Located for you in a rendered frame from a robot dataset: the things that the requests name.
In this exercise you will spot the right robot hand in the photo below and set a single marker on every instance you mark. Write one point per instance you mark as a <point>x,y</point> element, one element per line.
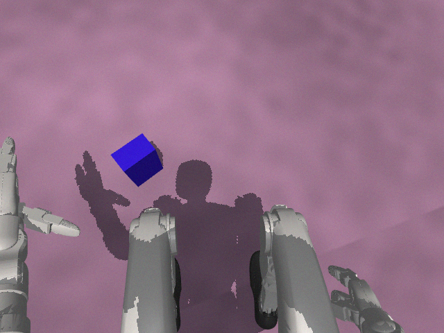
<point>361,296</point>

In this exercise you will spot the left robot arm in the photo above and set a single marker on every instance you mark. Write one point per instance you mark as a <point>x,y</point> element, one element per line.
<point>13,276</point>

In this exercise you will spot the right robot foot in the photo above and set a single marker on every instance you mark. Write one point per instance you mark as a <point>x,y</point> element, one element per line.
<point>264,320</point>

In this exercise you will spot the left robot hand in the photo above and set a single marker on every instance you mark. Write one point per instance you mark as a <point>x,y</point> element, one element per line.
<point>36,219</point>

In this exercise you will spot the carton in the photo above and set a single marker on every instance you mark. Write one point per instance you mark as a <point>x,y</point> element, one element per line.
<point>138,159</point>

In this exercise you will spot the right robot arm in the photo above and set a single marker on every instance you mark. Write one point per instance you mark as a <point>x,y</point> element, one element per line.
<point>376,320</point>

